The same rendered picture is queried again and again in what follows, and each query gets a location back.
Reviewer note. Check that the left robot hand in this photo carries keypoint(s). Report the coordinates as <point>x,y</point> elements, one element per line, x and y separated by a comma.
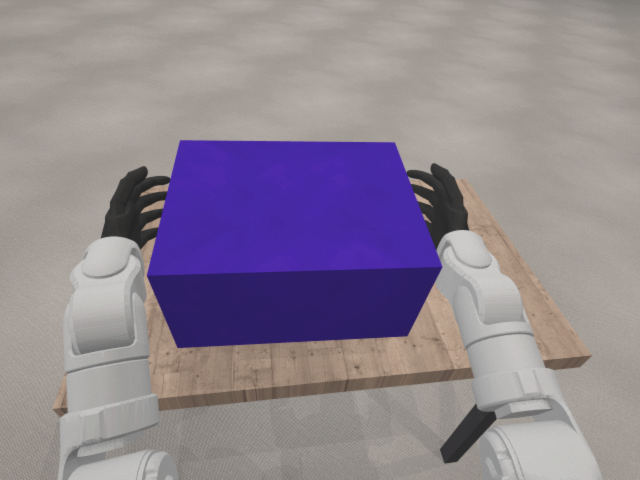
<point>124,218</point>

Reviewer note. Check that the carton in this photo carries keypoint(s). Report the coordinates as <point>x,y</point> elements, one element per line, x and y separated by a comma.
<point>290,241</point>

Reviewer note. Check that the right robot upper arm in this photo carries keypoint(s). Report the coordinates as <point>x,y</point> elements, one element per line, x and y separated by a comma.
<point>545,450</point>

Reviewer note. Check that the right robot hand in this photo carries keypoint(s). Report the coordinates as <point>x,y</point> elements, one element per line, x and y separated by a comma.
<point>448,212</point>

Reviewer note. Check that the right robot forearm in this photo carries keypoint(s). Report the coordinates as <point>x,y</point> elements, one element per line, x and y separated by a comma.
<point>510,377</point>

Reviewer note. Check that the left robot forearm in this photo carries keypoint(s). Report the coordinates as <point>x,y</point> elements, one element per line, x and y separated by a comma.
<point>109,397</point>

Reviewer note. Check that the left robot upper arm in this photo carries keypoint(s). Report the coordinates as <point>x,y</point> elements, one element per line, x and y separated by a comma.
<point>143,465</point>

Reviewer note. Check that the table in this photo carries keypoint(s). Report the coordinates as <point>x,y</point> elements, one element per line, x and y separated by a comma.
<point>432,352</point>

